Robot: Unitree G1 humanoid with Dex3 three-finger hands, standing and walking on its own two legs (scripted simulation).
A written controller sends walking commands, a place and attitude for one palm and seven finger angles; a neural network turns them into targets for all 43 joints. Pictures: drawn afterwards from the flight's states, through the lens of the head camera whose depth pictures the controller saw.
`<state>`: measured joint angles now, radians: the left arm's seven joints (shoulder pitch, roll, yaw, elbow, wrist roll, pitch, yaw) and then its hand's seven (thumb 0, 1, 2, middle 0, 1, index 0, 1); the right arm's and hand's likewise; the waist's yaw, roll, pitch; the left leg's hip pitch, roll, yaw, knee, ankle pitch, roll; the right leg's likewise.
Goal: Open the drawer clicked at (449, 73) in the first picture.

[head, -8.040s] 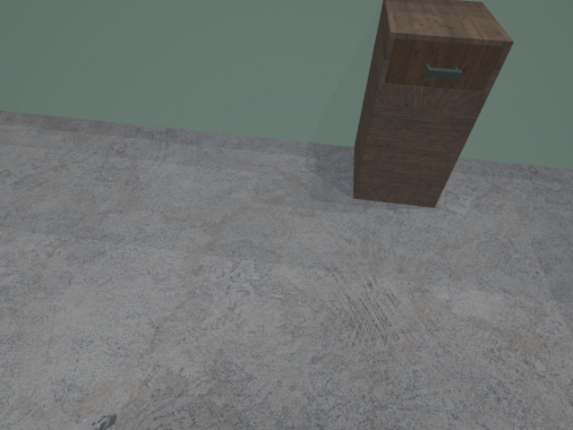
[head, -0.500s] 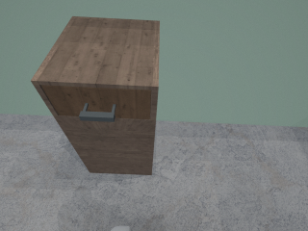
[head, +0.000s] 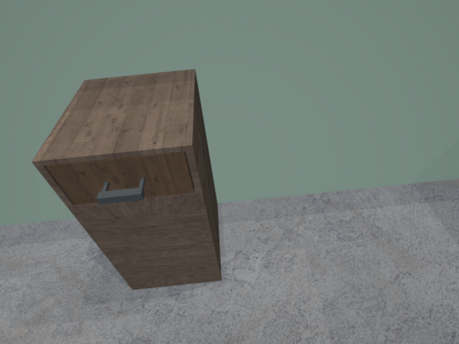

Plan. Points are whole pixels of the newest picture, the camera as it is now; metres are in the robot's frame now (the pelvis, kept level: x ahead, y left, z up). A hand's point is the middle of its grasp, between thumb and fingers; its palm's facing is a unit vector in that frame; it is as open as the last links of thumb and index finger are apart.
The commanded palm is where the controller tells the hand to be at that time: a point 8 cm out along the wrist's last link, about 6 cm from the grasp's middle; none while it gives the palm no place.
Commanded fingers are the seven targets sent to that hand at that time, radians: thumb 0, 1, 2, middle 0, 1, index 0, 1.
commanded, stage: come to a stop and stand still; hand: left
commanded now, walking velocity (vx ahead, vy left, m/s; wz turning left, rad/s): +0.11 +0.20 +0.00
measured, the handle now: (122, 189) +0.52 +0.33 -0.07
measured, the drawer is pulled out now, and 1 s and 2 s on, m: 0.00 0.00 0.00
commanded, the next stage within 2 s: look again from close up in 0.70 s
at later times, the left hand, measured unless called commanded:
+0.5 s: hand out of the picture -0.05 +0.19 -0.18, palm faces +0.14 -0.97 -0.22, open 7.4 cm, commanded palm none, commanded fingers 0.00 0.90 0.90 -0.20 -0.30 -0.20 -0.30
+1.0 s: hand out of the picture +0.05 +0.21 -0.18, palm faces +0.01 -0.98 -0.22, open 7.3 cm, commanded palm none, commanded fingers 0.00 0.90 0.90 -0.20 -0.30 -0.20 -0.30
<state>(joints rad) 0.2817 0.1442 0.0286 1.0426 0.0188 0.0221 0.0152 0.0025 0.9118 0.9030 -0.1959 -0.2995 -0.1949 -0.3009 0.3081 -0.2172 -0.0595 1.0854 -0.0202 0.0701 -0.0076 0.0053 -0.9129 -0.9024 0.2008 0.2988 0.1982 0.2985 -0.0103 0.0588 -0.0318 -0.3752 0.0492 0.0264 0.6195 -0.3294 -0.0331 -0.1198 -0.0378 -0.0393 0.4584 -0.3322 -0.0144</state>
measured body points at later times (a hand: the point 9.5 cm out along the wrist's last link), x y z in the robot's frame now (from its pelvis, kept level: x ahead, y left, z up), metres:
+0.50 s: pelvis +0.01 +0.02 -0.01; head +0.04 +0.02 +0.44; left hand -0.05 +0.24 -0.17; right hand +0.11 -0.21 -0.16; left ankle +0.00 +0.15 -0.74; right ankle -0.05 -0.10 -0.74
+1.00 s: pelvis +0.02 +0.04 -0.01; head +0.03 +0.03 +0.44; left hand +0.05 +0.27 -0.16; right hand +0.03 -0.21 -0.16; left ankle +0.01 +0.16 -0.74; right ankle -0.03 -0.09 -0.74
